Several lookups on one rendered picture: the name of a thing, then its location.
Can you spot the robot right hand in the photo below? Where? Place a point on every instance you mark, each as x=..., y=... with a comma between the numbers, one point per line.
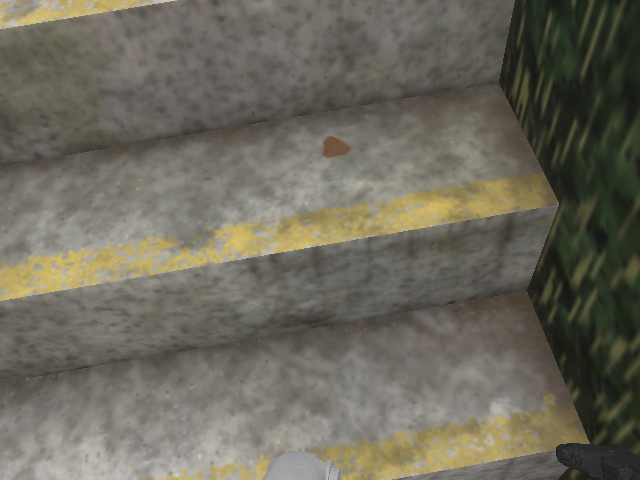
x=610, y=463

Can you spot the robot left thigh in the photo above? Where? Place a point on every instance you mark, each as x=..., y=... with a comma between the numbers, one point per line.
x=302, y=466

